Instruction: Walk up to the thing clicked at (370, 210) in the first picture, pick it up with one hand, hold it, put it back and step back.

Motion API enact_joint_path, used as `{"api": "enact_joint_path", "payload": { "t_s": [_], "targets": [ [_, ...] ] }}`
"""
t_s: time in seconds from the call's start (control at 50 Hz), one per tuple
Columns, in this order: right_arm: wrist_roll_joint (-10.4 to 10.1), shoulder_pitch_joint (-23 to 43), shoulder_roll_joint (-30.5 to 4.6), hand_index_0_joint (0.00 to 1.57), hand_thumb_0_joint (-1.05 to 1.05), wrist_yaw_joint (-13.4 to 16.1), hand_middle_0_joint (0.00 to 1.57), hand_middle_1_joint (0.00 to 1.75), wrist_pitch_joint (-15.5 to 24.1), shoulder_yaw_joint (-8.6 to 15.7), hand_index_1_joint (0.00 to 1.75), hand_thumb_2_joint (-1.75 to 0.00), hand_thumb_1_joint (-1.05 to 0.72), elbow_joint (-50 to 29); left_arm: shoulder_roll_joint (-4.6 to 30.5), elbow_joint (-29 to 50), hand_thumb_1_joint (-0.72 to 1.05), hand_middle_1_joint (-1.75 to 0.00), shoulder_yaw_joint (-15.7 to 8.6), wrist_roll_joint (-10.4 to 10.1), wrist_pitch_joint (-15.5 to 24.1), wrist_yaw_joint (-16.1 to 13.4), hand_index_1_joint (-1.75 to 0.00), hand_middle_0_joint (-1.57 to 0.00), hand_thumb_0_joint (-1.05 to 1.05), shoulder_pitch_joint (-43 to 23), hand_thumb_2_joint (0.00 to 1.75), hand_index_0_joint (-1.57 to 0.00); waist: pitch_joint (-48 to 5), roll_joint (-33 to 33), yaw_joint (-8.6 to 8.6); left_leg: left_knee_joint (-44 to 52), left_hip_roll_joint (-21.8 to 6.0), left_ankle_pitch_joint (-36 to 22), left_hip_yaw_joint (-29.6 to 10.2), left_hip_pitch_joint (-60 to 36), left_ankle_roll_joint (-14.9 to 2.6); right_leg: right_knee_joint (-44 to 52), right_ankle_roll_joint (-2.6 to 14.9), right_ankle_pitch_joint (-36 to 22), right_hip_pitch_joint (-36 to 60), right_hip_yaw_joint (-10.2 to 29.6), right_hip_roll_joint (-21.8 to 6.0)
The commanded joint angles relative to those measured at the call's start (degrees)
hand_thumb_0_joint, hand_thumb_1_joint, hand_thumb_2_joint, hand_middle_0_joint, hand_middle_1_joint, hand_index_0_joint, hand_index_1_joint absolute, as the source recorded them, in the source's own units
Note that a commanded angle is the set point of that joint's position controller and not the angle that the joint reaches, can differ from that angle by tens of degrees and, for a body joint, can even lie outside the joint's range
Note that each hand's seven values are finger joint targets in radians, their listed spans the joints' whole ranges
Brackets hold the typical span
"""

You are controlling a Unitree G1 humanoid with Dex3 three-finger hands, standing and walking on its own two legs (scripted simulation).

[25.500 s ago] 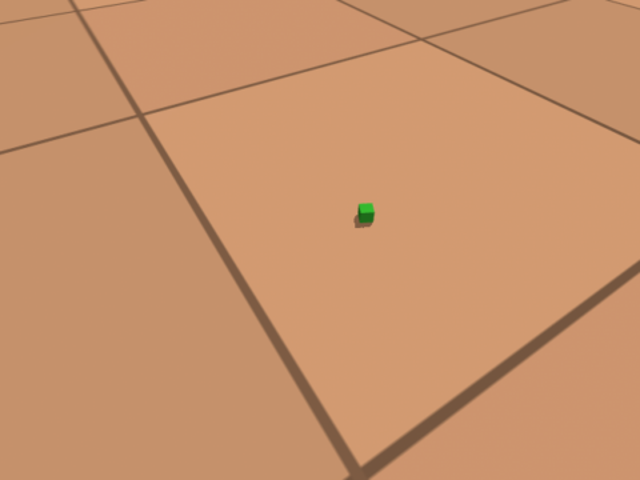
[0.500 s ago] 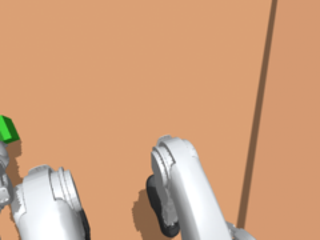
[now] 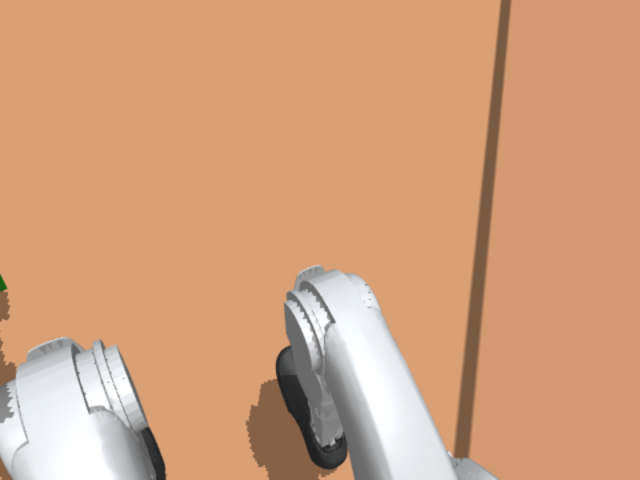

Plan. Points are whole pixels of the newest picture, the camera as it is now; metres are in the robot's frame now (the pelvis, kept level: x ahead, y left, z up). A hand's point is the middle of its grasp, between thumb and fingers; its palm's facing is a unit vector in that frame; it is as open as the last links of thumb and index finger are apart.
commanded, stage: open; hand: left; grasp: from above
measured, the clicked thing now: out of the picture +0.42 +0.33 -0.26
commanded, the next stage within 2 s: withdraw in 0.82 s
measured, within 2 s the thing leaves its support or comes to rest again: neither
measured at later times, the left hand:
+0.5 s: hand out of the picture +0.40 +0.33 -0.23, palm faces -0.33 -0.28 -0.90, open 10.9 cm
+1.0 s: hand out of the picture +0.40 +0.32 -0.23, palm faces -0.34 -0.28 -0.90, open 13.0 cm
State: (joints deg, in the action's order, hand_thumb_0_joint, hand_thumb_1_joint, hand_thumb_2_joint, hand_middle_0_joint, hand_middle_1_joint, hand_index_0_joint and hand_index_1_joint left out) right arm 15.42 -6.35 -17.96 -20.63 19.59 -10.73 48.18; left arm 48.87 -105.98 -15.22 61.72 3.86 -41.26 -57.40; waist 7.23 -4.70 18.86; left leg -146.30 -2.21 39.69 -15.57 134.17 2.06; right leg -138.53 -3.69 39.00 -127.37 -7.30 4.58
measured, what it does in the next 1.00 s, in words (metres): stands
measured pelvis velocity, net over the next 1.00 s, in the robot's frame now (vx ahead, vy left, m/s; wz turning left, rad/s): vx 0.00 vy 0.00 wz -0.01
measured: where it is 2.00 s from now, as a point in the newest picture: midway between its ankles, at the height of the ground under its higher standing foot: (241, 464)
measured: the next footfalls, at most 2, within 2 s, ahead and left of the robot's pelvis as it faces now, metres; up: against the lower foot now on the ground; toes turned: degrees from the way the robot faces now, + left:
none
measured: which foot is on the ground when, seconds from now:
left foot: down 0.00-1.00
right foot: down 0.00-1.00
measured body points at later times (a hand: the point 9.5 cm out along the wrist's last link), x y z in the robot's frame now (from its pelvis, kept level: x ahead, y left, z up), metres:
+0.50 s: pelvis +0.00 +0.00 +0.00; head +0.25 +0.12 +0.36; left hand +0.42 +0.34 -0.18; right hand +0.04 -0.25 -0.06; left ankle +0.07 +0.14 -0.26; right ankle +0.11 -0.12 -0.26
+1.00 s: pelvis +0.00 +0.00 +0.00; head +0.25 +0.11 +0.36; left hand +0.42 +0.33 -0.18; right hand +0.03 -0.25 -0.06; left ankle +0.07 +0.14 -0.26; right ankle +0.11 -0.12 -0.26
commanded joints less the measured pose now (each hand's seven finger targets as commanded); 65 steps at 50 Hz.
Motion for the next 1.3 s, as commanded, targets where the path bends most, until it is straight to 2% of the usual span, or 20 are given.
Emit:
{"api": "enact_joint_path", "payload": {
  "t_s": [0.0, 0.06, 0.16, 0.24, 0.28, 0.38, 0.58, 0.6, 0.66, 0.68, 0.74, 0.82, 0.86, 0.9, 0.96, 1.02, 1.08, 1.12, 1.2, 1.28],
  "targets": [
    [-0.03, -10.84, -17.67, 0.20, 0.00, -0.15, 0.20, 0.30, 1.25, 3.66, 0.30, -0.90, -0.90, -0.07, 11.67, 4.14, 0.58, -0.32, 1.26, 0.52, 1.04, -1.79, -0.33, -1.04, 0.00, -12.85, 0.41, -1.02, -33.47, 21.74, 2.23, 14.28, -0.87, -7.95, 7.72, -25.58, -2.57, 13.42, 4.44, -11.09, 17.43, -8.23, 1.45],
    [-0.52, -10.57, -18.22, 0.20, 0.00, -0.24, 0.20, 0.30, 1.70, 3.31, 0.30, -0.90, -0.89, -0.08, 12.13, 4.28, 0.34, -0.32, 0.93, 0.18, 1.23, -2.10, -0.33, -0.82, 0.00, -11.67, 0.38, -0.81, -33.23, 20.29, 1.76, 13.75, -0.88, -8.12, 7.78, -24.40, -2.79, 13.98, 4.17, -11.34, 18.08, -8.04, 1.48],
    [-0.59, -10.05, -18.56, 0.20, 0.00, -0.31, 0.20, 0.30, 2.06, 3.58, 0.30, -0.90, -0.90, -0.16, 12.83, 5.68, 0.08, -0.40, 1.01, 0.38, 1.30, -2.91, -0.42, -0.69, 0.00, -12.79, 0.48, -0.67, -33.83, 23.22, 1.70, 14.16, -1.06, -7.15, 7.67, -25.64, -2.37, 13.82, 4.42, -10.62, 18.30, -8.01, 1.67],
    [-0.36, -10.53, -18.61, 0.20, 0.00, -0.58, 0.20, 0.30, 2.07, 3.54, 0.30, -0.90, -0.90, -0.03, 13.78, 6.86, 0.01, -0.45, 0.01, 0.69, 0.40, -4.07, -0.48, -0.63, 0.00, -12.56, 0.54, -0.61, -36.11, 24.82, 1.34, 13.53, -1.21, -10.19, 8.02, -27.07, -2.17, 13.41, 4.37, -13.84, 19.96, -7.90, 1.76],
    [0.07, -11.09, -18.76, 0.20, 0.00, -0.99, 0.20, 0.30, 2.34, 3.60, 0.30, -0.90, -0.89, 0.36, 13.11, 6.40, -0.02, -0.50, 0.43, 0.78, 0.02, -4.06, -0.51, -0.58, 0.00, -14.07, 0.55, -0.57, -34.70, 25.90, 2.51, 13.80, -1.26, -9.95, 7.79, -27.73, -1.95, 12.92, 4.40, -13.35, 18.55, -8.50, 1.38],
    [-0.42, -10.46, -19.32, 0.20, 0.00, -1.14, 0.20, 0.30, 2.60, 4.18, 0.30, -0.90, -0.89, 0.29, 13.75, 6.89, -0.12, -0.56, -0.67, 0.41, -0.95, -3.92, -0.58, -0.51, 0.00, -12.27, 0.64, -0.49, -34.18, 26.36, 1.38, 15.08, -1.28, -8.68, 7.34, -27.98, -1.71, 13.00, 4.63, -12.02, 17.63, -8.71, 1.25],
    [-1.01, -10.94, -18.36, 0.20, 0.00, -1.71, 0.20, 0.30, 2.94, 4.19, 0.30, -0.90, -0.89, 0.26, 10.81, 6.88, -0.25, -0.69, 2.27, -1.02, -0.71, -1.82, -0.70, -0.38, 0.00, -12.74, 0.74, -0.36, -33.57, 23.36, 2.64, 14.44, -1.21, -9.22, 7.07, -26.73, -2.27, 13.39, 4.43, -12.87, 17.65, -8.34, 1.15],
    [-1.09, -11.64, -19.17, 0.20, 0.00, -1.56, 0.20, 0.30, 2.82, 4.45, 0.30, -0.90, -0.89, 0.56, 11.45, 6.23, -0.26, -0.70, 0.95, -1.39, -0.58, -2.09, -0.71, -0.36, 0.00, -11.04, 0.75, -0.35, -34.81, 24.16, 1.67, 15.20, -1.25, -10.28, 6.92, -27.41, -2.14, 13.90, 4.58, -13.48, 18.81, -8.41, 1.43],
    [-0.69, -10.97, -18.71, 0.20, 0.00, -1.71, 0.20, 0.30, 3.08, 3.61, 0.30, -0.90, -0.88, 0.22, 10.64, 6.17, -0.31, -0.75, 3.31, -0.52, 0.03, -1.97, -0.76, -0.32, 0.00, -14.22, 0.79, -0.30, -33.26, 24.24, 3.64, 14.91, -1.32, -9.06, 6.72, -27.69, -2.04, 13.20, 4.50, -12.79, 17.56, -8.77, 1.13],
    [-1.15, -11.12, -19.58, 0.20, 0.00, -1.47, 0.20, 0.30, 2.93, 4.07, 0.30, -0.90, -0.88, -0.09, 12.10, 6.90, -0.32, -0.75, 1.67, -0.62, 0.17, -2.26, -0.77, -0.31, 0.00, -13.13, 0.81, -0.29, -34.39, 24.46, 2.31, 15.40, -1.38, -9.53, 6.40, -28.14, -2.00, 13.49, 4.60, -13.01, 17.72, -8.77, 1.36],
    [-1.18, -10.46, -19.19, 0.20, 0.00, -1.16, 0.20, 0.30, 2.98, 3.57, 0.30, -0.90, -0.89, -0.20, 13.10, 6.31, -0.35, -0.76, 2.09, -0.15, 0.46, -2.65, -0.78, -0.31, 0.00, -14.21, 0.84, -0.28, -32.07, 23.92, 3.03, 14.67, -1.20, -7.13, 7.38, -26.05, -2.29, 14.16, 4.51, -11.11, 17.92, -8.10, 1.33],
    [-0.97, -10.68, -19.89, 0.20, 0.00, -1.15, 0.20, 0.30, 2.99, 3.42, 0.30, -0.90, -0.88, -0.05, 14.31, 5.69, -0.35, -0.78, -0.22, 0.12, 0.23, -3.63, -0.80, -0.29, 0.00, -11.93, 0.85, -0.26, -33.78, 24.31, 1.85, 15.07, -1.21, -9.12, 7.34, -27.33, -2.02, 14.10, 4.55, -12.44, 19.00, -8.40, 1.39],
    [-0.77, -10.93, -19.92, 0.20, 0.00, -1.01, 0.20, 0.30, 2.95, 3.48, 0.30, -0.90, -0.88, -0.33, 14.53, 5.00, -0.36, -0.79, 0.17, 0.43, -0.03, -3.70, -0.81, -0.27, 0.00, -12.46, 0.86, -0.25, -32.67, 23.84, 2.90, 15.04, -1.10, -7.74, 7.56, -26.26, -2.21, 14.48, 4.50, -11.34, 19.49, -7.97, 1.38],
    [-0.95, -10.58, -19.57, 0.20, 0.00, -0.95, 0.20, 0.30, 2.94, 3.69, 0.30, -0.90, -0.88, -0.35, 14.65, 4.85, -0.37, -0.80, -0.36, 0.42, -0.58, -3.69, -0.82, -0.26, 0.00, -11.16, 0.87, -0.24, -32.92, 24.21, 1.86, 15.21, -1.17, -7.25, 7.47, -25.96, -2.11, 14.26, 4.66, -10.45, 18.88, -7.99, 1.32],
    [-0.88, -10.41, -19.52, 0.20, 0.00, -0.95, 0.20, 0.30, 3.21, 4.11, 0.30, -0.90, -0.90, -0.37, 13.06, 6.36, -0.35, -0.84, 1.44, -0.65, -0.50, -2.56, -0.83, -0.23, 0.00, -12.53, 0.84, -0.23, -32.86, 23.92, 2.69, 15.27, -1.15, -7.06, 7.38, -26.37, -2.14, 14.22, 4.55, -10.66, 18.67, -7.86, 1.11],
    [-1.15, -11.32, -18.80, 0.20, 0.00, -0.92, 0.20, 0.30, 2.75, 4.54, 0.30, -0.90, -0.90, -0.36, 14.91, 12.21, -0.35, -0.84, -0.04, -0.61, 0.09, -1.73, -0.83, -0.23, 0.00, -11.92, 0.84, -0.23, -38.64, 26.80, 0.39, 15.29, -1.14, -10.62, 7.51, -28.96, -2.14, 14.52, 4.65, -13.88, 21.13, -7.76, 1.32],
    [-1.66, -10.12, -18.41, 0.20, 0.00, -1.04, 0.20, 0.30, 2.09, 6.19, 0.30, -0.90, -0.91, -0.20, 13.01, 20.92, -0.38, -0.85, 2.71, 0.15, 0.87, 0.61, -0.85, -0.22, 0.00, -11.74, 0.86, -0.21, -43.42, 32.17, -0.66, 16.19, -1.11, -12.94, 8.09, -33.73, -1.49, 13.16, 5.31, -16.04, 21.30, -7.41, 1.01],
    [-2.97, -8.11, -17.33, 0.20, 0.00, -0.85, 0.20, 0.30, 1.17, 7.00, 0.30, -0.90, -0.91, -1.57, 10.04, 29.49, -0.40, -0.86, 5.50, -0.44, 0.94, 2.71, -0.86, -0.20, 0.00, -8.06, 0.88, -0.20, -48.35, 34.25, -3.66, 17.65, -0.93, -13.53, 8.70, -35.47, -1.51, 14.06, 5.64, -16.64, 22.02, -6.89, 1.26],
    [-6.62, -8.74, -16.36, 0.20, 0.00, 0.18, 0.20, 0.30, -3.09, 10.72, 0.30, -0.90, -0.91, -1.95, 9.36, 40.69, -0.39, -0.84, 5.44, 0.08, -0.53, 8.53, -0.85, -0.21, 0.00, 2.68, 0.87, -0.21, -54.29, 35.56, -9.76, 20.78, 0.09, -14.48, 11.05, -34.98, -1.52, 15.06, 6.31, -16.51, 21.66, -4.10, 1.03],
    [-8.95, -9.04, -14.87, 0.20, 0.00, 1.67, 0.20, 0.30, -7.81, 12.82, 0.30, -0.90, -0.91, -3.52, 2.61, 39.92, -0.39, -0.83, 10.11, 1.62, -2.08, 16.02, -0.84, -0.22, 0.00, 3.30, 0.88, -0.21, -45.27, 24.18, -7.94, 22.73, 0.37, -10.35, 11.54, -29.21, -2.77, 18.65, 5.89, -13.16, 18.04, -2.89, 0.84]
  ]
}}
